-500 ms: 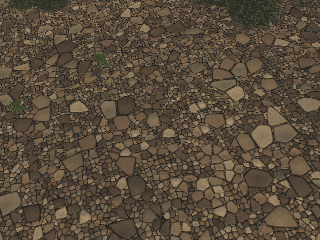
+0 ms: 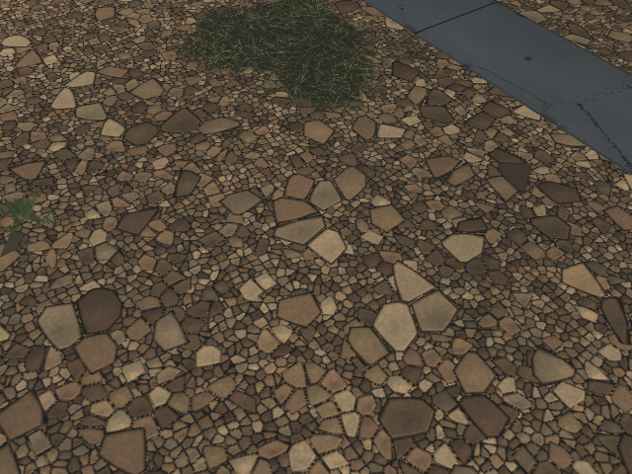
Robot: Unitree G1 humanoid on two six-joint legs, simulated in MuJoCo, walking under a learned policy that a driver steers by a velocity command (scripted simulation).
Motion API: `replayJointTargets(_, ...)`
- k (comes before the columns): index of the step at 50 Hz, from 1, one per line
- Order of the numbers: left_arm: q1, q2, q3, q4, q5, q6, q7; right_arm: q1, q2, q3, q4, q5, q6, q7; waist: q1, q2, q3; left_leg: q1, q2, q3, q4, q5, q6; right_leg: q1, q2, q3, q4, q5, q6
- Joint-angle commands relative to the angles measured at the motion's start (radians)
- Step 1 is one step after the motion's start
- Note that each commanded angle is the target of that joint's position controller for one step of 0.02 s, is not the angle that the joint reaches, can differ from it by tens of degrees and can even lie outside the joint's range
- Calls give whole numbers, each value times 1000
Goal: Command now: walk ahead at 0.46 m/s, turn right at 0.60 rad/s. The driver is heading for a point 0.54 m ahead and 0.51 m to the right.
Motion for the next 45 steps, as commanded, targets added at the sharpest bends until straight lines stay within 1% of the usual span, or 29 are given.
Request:
replayJointTargets(1, -78, 55, 17, -99, 1, -14, -10, 11, -118, -28, -39, -2, -14, -10, -34, 176, 64, 147, 263, -222, -257, 52, 131, -282, -90, 18, 23, 105, 18)
replayJointTargets(4, -133, 34, 8, -123, 5, -12, -16, 32, -142, -34, -13, -2, -12, -12, -40, 140, 71, 162, 268, -119, -271, 202, 149, -313, -95, 3, -89, 189, 39)
replayJointTargets(7, -202, 14, -4, -139, 8, -20, -35, 29, -166, -37, 1, 4, -3, -17, -56, 130, 82, 154, 252, -5, -276, 272, 132, -249, -94, -49, -279, 322, 36)
replayJointTargets(10, -289, 1, -13, -166, 5, -24, -58, 68, -194, -42, 29, 18, 7, -20, -79, 113, 112, 179, 271, 58, -280, 298, 120, -193, -82, -104, -418, 355, 8)
replayJointTargets(12, -310, 16, -7, -180, 2, -23, -69, 79, -214, -47, 41, 29, 16, -19, -65, 115, 112, 232, 290, 92, -244, 435, 105, -152, -62, -131, -476, 312, -26)
replayJointTargets(14, -264, 59, 15, -180, 8, -17, -72, 79, -248, -56, 44, 37, 30, -24, -15, 147, 49, 285, 293, 133, -104, 812, 87, -30, 7, -187, -495, 212, -73)
replayJointTargets(15, -169, 97, 35, -160, 8, -12, -70, 76, -261, -59, 42, 39, 39, -27, 45, 155, -14, 281, 285, 152, 45, 954, 76, 101, 49, -209, -508, 178, -103)
replayJointTargets(16, 1, 146, 66, -116, 3, -6, -59, 66, -252, -54, 34, 42, 44, -32, 139, 131, -102, 184, 257, 177, 257, 942, 48, 351, 83, -205, -566, 237, -144)
replayJointTargets(17, 153, 213, 93, -81, -3, 9, -37, 93, -197, -31, 15, 16, 38, -33, 190, 17, -192, -75, 214, 167, 567, 533, 9, 665, -30, -4, -573, 206, -195)
replayJointTargets(18, 93, 320, 97, -99, -11, -6, -35, 195, -59, 19, -50, -14, 13, -15, 40, -236, -318, -481, 10, 46, 914, -361, -39, 940, -298, 610, -690, -48, -394)
replayJointTargets(19, 122, 216, 71, -121, -2, -22, -39, 61, -164, 1, -59, 23, -22, -5, 135, -99, -377, -573, 20, -139, 988, -336, -24, 933, -320, 735, -828, -158, -382)
replayJointTargets(20, 83, 173, 55, -104, 8, -36, -42, -31, -200, -9, -92, 54, -38, -1, 133, -58, -211, -629, 59, -130, 952, -228, -3, 809, -293, 589, -854, -67, -328)
replayJointTargets(21, 21, 156, 47, -105, 7, -44, -42, -41, -184, -3, -91, 40, -47, -7, 82, 31, -125, -582, 102, -128, 863, -141, 1, 653, -251, 477, -853, 55, -299)
replayJointTargets(22, -43, 124, 36, -112, 11, -43, -41, -48, -179, -6, -78, 9, -45, -14, 44, 64, -61, -519, 128, -123, 783, -95, -5, 524, -201, 372, -866, 177, -268)
replayJointTargets(23, -79, 121, 31, -127, 29, -46, -36, -12, -183, -10, -78, 5, -36, -12, 1, 4, -56, -455, 144, -137, 759, -62, -15, 439, -188, 341, -883, 265, -279)
replayJointTargets(24, -101, 114, 30, -128, 28, -48, -33, 2, -184, -11, -73, 0, -26, -10, -14, 1, -44, -426, 149, -132, 729, -54, -32, 387, -174, 319, -903, 316, -286)
replayJointTargets(26, -92, 116, 29, -108, 20, -53, -22, -4, -158, -6, -69, -11, -7, -8, -23, 16, -21, -405, 144, -106, 655, -20, -63, 302, -150, 249, -919, 390, -285)
replayJointTargets(29, -44, 141, 34, -73, 16, -51, -4, -130, -122, 8, -111, -16, 1, -9, 14, 15, 25, -426, 112, -88, 449, 158, -95, 246, -101, 182, -920, 423, -257)
replayJointTargets(32, -2, 154, 39, -41, 11, -33, 9, -248, -94, 18, -141, -17, -9, 0, 57, -5, 33, -305, 29, -57, 211, 331, -90, 192, -40, 127, -853, 516, -188)
replayJointTargets(34, 41, 162, 44, -15, 5, -20, 16, -288, -105, 14, -156, -7, -13, 10, 74, -22, 13, -251, -9, -66, 144, 383, -79, 215, -49, 170, -813, 507, -163)
replayJointTargets(36, 46, 145, 42, -6, 3, -7, 25, -285, -131, 2, -160, -2, -13, 15, 61, -40, -4, -246, -19, -105, 84, 335, -59, 295, -65, 239, -732, 484, -145)
replayJointTargets(38, 10, 136, 42, -19, 7, 4, 33, -227, -159, -12, -146, -6, -15, 14, 25, -71, -32, -215, -12, -127, 60, 260, -28, 365, -78, 301, -624, 528, -123)
replayJointTargets(39, -25, 124, 39, -33, 6, 7, 34, -164, -165, -18, -131, -13, -19, 8, -13, -70, -61, -134, 0, -110, 8, 313, -7, 368, -50, 297, -543, 545, -96)
replayJointTargets(40, -28, 83, 25, -54, 12, 6, 30, -87, -195, -24, -127, -29, -24, 1, -44, -19, -162, 65, 91, -157, 9, 520, 41, 314, 8, 259, -372, 454, -56)
replayJointTargets(41, 125, 8, 5, -45, 29, 5, 24, -41, -234, -24, -136, -46, -14, -6, 15, 215, -293, 396, 357, -388, 109, 963, 172, 68, 127, 164, -67, -187, 12)
replayJointTargets(42, 250, 83, 5, -35, 6, 4, 17, 13, -219, -29, -116, -17, 9, 1, 22, 374, -442, 542, 528, -691, 72, 785, 310, -95, 137, 117, 153, -416, 46)
replayJointTargets(43, 201, 168, 30, -17, -2, 19, 19, -40, -167, -19, -150, -7, 27, -2, 4, 222, -378, 443, 476, -653, 16, 515, 284, -129, 67, 129, 252, -314, 81)
replayJointTargets(44, 82, 192, 40, -40, -7, 38, 25, -91, -125, -5, -163, -8, 44, -11, -13, 151, -246, 321, 410, -506, -17, 377, 237, -163, 39, 65, 260, -231, 101)
replayJointTargets(45, 31, 187, 43, -49, -4, 59, 33, -137, -105, 6, -162, -14, 57, -16, -4, 109, -155, 188, 352, -406, -53, 302, 213, -153, 12, 39, 227, -183, 113)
